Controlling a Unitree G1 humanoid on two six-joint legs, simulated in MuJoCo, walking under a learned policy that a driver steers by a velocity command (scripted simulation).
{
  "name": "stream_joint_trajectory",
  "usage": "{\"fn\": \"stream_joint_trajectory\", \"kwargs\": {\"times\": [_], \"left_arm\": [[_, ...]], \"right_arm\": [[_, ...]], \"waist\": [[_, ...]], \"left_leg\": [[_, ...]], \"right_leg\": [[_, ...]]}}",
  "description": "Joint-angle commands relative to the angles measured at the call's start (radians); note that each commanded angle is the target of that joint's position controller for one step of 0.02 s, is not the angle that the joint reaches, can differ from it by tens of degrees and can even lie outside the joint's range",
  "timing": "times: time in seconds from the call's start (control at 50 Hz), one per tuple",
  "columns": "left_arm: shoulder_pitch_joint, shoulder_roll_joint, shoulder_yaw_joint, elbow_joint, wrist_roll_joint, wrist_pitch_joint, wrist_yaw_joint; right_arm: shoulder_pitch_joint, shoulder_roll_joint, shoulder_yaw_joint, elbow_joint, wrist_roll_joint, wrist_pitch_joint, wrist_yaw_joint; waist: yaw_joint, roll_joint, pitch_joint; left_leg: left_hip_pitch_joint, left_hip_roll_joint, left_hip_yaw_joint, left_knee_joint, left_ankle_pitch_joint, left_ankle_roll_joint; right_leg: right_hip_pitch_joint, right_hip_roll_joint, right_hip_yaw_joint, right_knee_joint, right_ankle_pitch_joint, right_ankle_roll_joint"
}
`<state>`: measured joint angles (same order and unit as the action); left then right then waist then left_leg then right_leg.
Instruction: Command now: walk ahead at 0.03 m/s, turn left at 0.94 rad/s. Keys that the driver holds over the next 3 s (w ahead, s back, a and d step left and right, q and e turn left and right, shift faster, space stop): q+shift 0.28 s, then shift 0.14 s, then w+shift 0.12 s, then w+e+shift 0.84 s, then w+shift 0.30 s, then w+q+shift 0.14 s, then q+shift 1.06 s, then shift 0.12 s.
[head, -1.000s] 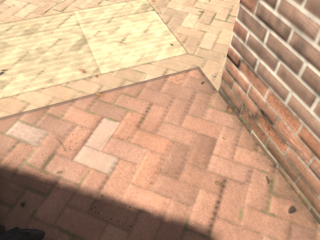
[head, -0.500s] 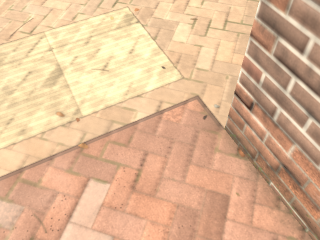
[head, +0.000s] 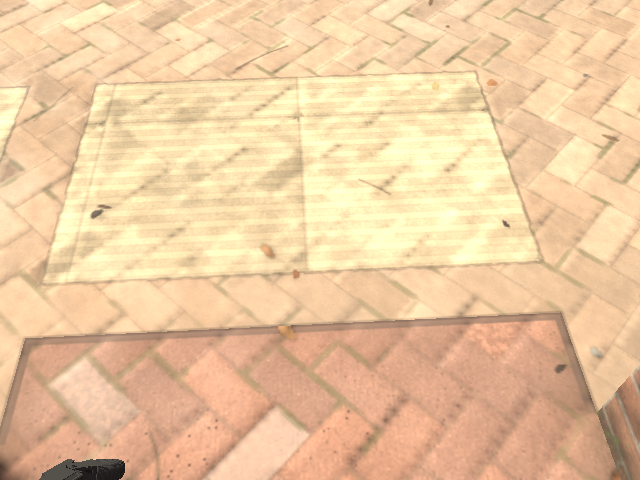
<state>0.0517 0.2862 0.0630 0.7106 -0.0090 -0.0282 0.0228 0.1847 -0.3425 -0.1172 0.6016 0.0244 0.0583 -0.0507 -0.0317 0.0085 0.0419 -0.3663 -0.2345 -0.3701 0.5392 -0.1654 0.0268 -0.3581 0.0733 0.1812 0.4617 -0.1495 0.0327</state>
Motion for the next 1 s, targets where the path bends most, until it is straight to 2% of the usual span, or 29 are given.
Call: {"fn": "stream_joint_trajectory", "kwargs": {"times": [0.02, 0.04, 0.06, 0.08, 0.12, 0.16, 0.18, 0.24, 0.34, 0.38, 0.42, 0.44, 0.46, 0.48, 0.5, 0.52, 0.54, 0.58, 0.6, 0.64, 0.66, 0.72, 0.8, 0.86, 0.9, 0.94, 0.96, 0.98, 1.0], "left_arm": [[-0.005, 0.189, 0.051, -0.078, 0.043, -0.007, 0.004], [-0.013, 0.155, 0.051, -0.088, 0.066, -0.009, 0.004], [-0.058, 0.104, 0.04, -0.11, 0.052, -0.008, 0.012], [-0.08, 0.079, 0.033, -0.118, 0.035, 0.0, 0.021], [-0.064, 0.087, 0.026, -0.12, 0.02, 0.013, 0.038], [-0.019, 0.087, 0.02, -0.105, 0.033, 0.019, 0.05], [0.023, 0.099, 0.025, -0.093, 0.044, 0.018, 0.052], [0.08, 0.136, 0.042, -0.072, 0.04, 0.023, 0.049], [0.062, 0.177, 0.06, -0.051, 0.031, 0.037, 0.027], [0.07, 0.189, 0.066, -0.038, 0.017, 0.032, 0.009], [0.062, 0.186, 0.064, -0.03, -0.018, 0.017, -0.003], [0.094, 0.165, 0.057, -0.015, -0.026, 0.015, -0.011], [0.129, 0.104, 0.039, -0.001, -0.018, 0.01, -0.023], [0.083, 0.0, -0.001, -0.037, 0.035, -0.001, -0.043], [0.023, 0.06, 0.022, -0.09, 0.007, -0.031, -0.045], [-0.061, 0.146, 0.046, -0.101, -0.023, -0.048, -0.043], [-0.038, 0.158, 0.052, -0.1, -0.021, -0.06, -0.042], [0.063, 0.146, 0.046, -0.035, 0.007, -0.071, -0.046], [0.086, 0.129, 0.04, -0.02, 0.001, -0.071, -0.05], [0.106, 0.102, 0.033, -0.008, -0.018, -0.062, -0.048], [0.133, 0.079, 0.025, 0.022, 0.064, -0.017, -0.075], [0.097, 0.095, 0.037, 0.006, 0.033, 0.02, -0.097], [0.064, 0.092, 0.027, -0.001, 0.047, 0.028, -0.098], [-0.002, 0.082, 0.013, -0.029, 0.049, 0.028, -0.114], [-0.057, 0.056, -0.005, -0.062, 0.047, 0.032, -0.121], [-0.024, 0.047, -0.014, -0.081, 0.034, 0.042, -0.115], [0.043, 0.062, -0.007, -0.073, 0.025, 0.04, -0.103], [0.19, 0.095, 0.007, -0.044, 0.019, 0.034, -0.095], [0.374, 0.15, 0.033, 0.007, 0.022, 0.017, -0.086]], "right_arm": [[0.075, -0.026, -0.001, -0.089, 0.008, -0.002, 0.008], [0.067, -0.124, -0.023, -0.102, -0.008, -0.02, 0.024], [0.07, -0.181, -0.038, -0.076, -0.004, -0.02, 0.031], [0.082, -0.175, -0.039, -0.052, -0.004, -0.011, 0.029], [0.102, -0.122, -0.02, -0.047, -0.008, 0.001, 0.031], [0.048, -0.093, -0.004, -0.076, 0.013, 0.007, 0.025], [0.012, -0.087, 0.001, -0.09, 0.013, 0.007, 0.024], [-0.032, -0.068, 0.01, -0.116, 0.008, 0.001, 0.025], [-0.044, -0.022, 0.027, -0.124, 0.003, -0.004, 0.036], [-0.024, -0.026, 0.025, -0.109, -0.001, 0.0, 0.047], [0.024, -0.028, 0.022, -0.083, -0.009, 0.007, 0.059], [0.089, -0.034, 0.015, -0.046, 0.001, 0.006, 0.062], [0.175, -0.062, 0.003, -0.001, 0.013, 0.003, 0.06], [0.291, -0.142, -0.01, 0.025, 0.014, -0.01, 0.044], [0.288, -0.219, -0.021, 0.003, -0.008, -0.047, 0.049], [0.246, -0.156, -0.004, 0.012, -0.015, -0.079, 0.05], [0.191, -0.13, 0.009, 0.029, -0.017, -0.099, 0.043], [0.092, -0.071, 0.033, 0.022, -0.022, -0.115, 0.035], [0.093, -0.059, 0.038, 0.025, -0.031, -0.125, 0.034], [0.128, -0.05, 0.039, 0.05, -0.042, -0.143, 0.041], [0.164, -0.072, 0.035, 0.081, -0.07, -0.134, 0.064], [0.193, -0.054, 0.037, 0.123, -0.069, -0.142, 0.072], [0.192, -0.052, 0.038, 0.161, -0.061, -0.167, 0.046], [0.199, -0.066, 0.034, 0.196, -0.067, -0.168, 0.032], [0.23, -0.062, 0.039, 0.229, -0.073, -0.161, 0.027], [0.229, -0.081, 0.042, 0.24, -0.073, -0.148, 0.022], [0.238, -0.098, 0.041, 0.245, -0.082, -0.137, 0.017], [0.222, -0.137, 0.032, 0.238, -0.089, -0.12, 0.014], [0.197, -0.17, 0.023, 0.219, -0.08, -0.114, 0.017]], "waist": [[-0.037, -0.212, -0.19], [-0.04, -0.277, -0.168], [-0.037, -0.199, -0.133], [-0.035, -0.138, -0.107], [-0.018, -0.092, -0.075], [0.016, -0.106, -0.062], [0.046, -0.128, -0.073], [0.085, -0.148, -0.105], [0.069, -0.152, -0.126], [0.06, -0.165, -0.135], [0.022, -0.169, -0.148], [0.001, -0.137, -0.174], [-0.016, -0.037, -0.191], [-0.045, 0.239, -0.185], [-0.079, 0.265, -0.167], [-0.088, 0.166, -0.056], [-0.044, 0.196, 0.01], [0.012, 0.156, 0.018], [0.019, 0.153, 0.013], [0.005, 0.117, -0.001], [-0.009, 0.07, -0.022], [-0.008, 0.126, 0.055], [0.015, 0.076, 0.123], [0.003, 0.048, 0.167], [-0.012, 0.05, 0.179], [0.014, 0.089, 0.099], [0.055, 0.112, 0.027], [0.13, 0.136, -0.068], [0.213, 0.114, -0.17]], "left_leg": [[-0.186, -0.004, 0.084, 0.306, -0.487, -0.005], [-0.266, 0.091, 0.118, 0.509, -0.428, -0.051], [-0.27, 0.145, 0.152, 0.593, -0.345, -0.073], [-0.27, 0.163, 0.177, 0.642, -0.276, -0.086], [-0.301, 0.187, 0.238, 0.769, -0.211, -0.108], [-0.339, 0.221, 0.3, 0.711, -0.153, -0.124], [-0.356, 0.254, 0.313, 0.673, -0.145, -0.138], [-0.368, 0.313, 0.327, 0.565, -0.158, -0.154], [-0.149, 0.297, 0.403, 0.35, -0.209, -0.112], [-0.074, 0.274, 0.421, 0.241, -0.22, -0.092], [0.052, 0.26, 0.416, 0.019, -0.112, -0.05], [0.195, 0.223, 0.448, -0.079, -0.064, -0.014], [0.403, 0.237, 0.393, -0.101, -0.112, 0.028], [0.582, 0.504, 0.006, -0.163, -0.252, 0.123], [0.482, 0.653, -0.343, -0.335, -0.685, 0.309], [0.443, 0.618, -0.286, -0.401, -0.723, 0.282], [0.421, 0.59, -0.204, -0.407, -0.635, 0.24], [0.385, 0.515, -0.02, -0.403, -0.419, 0.166], [0.374, 0.49, 0.049, -0.411, -0.328, 0.145], [0.393, 0.475, 0.159, -0.425, -0.202, 0.128], [0.307, 0.403, 0.286, -0.455, -0.138, 0.079], [0.279, 0.42, 0.358, -0.498, -0.14, 0.06], [0.388, 0.499, 0.402, -0.548, -0.162, 0.074], [0.471, 0.5, 0.497, -0.559, -0.08, 0.066], [0.528, 0.499, 0.562, -0.516, 0.161, 0.064], [0.567, 0.501, 0.641, -0.332, 0.839, 0.05], [0.602, 0.515, 0.648, -0.185, 1.15, 0.045], [0.586, 0.532, 0.646, 0.031, 1.317, 0.051], [0.455, 0.525, 0.628, 0.304, 1.257, 0.055]], "right_leg": [[0.308, -0.377, 0.323, -0.181, 0.119, -0.204], [0.242, -0.463, 0.437, -0.222, 0.08, -0.284], [0.211, -0.415, 0.317, -0.205, 0.016, -0.269], [0.185, -0.34, 0.203, -0.183, -0.026, -0.226], [0.165, -0.296, 0.086, -0.17, 0.052, -0.214], [0.194, -0.273, -0.006, -0.185, 0.113, -0.219], [0.241, -0.29, -0.027, -0.189, 0.127, -0.233], [0.338, -0.342, -0.056, -0.187, 0.148, -0.26], [0.253, -0.362, -0.164, -0.168, 0.234, -0.272], [0.255, -0.364, -0.187, -0.132, 0.263, -0.259], [0.254, -0.372, -0.199, -0.061, 0.316, -0.219], [0.181, -0.352, -0.228, -0.017, 0.107, -0.179], [-0.005, -0.305, -0.283, 0.082, -0.22, -0.122], [-0.339, -0.192, -0.362, 0.471, -0.589, -0.029], [-0.566, -0.122, -0.2, 0.623, -0.525, -0.02], [-0.612, -0.161, -0.148, 0.672, -0.389, -0.044], [-0.65, -0.177, -0.145, 0.658, -0.26, -0.06], [-0.603, -0.224, -0.126, 0.633, -0.071, -0.061], [-0.585, -0.22, -0.129, 0.658, 0.006, -0.057], [-0.6, -0.199, -0.093, 0.663, 0.114, -0.042], [-0.466, -0.12, -0.11, 0.608, 0.103, -0.041], [-0.471, -0.091, -0.105, 0.58, 0.165, -0.042], [-0.575, -0.122, -0.113, 0.539, 0.183, -0.062], [-0.582, -0.145, -0.207, 0.453, 0.14, -0.098], [-0.546, -0.142, -0.285, 0.389, 0.057, -0.138], [-0.366, -0.071, -0.386, 0.317, -0.068, -0.21], [-0.275, -0.018, -0.422, 0.327, -0.135, -0.238], [-0.118, 0.03, -0.424, 0.333, -0.22, -0.265], [0.144, 0.07, -0.371, 0.273, -0.25, -0.293]]}}
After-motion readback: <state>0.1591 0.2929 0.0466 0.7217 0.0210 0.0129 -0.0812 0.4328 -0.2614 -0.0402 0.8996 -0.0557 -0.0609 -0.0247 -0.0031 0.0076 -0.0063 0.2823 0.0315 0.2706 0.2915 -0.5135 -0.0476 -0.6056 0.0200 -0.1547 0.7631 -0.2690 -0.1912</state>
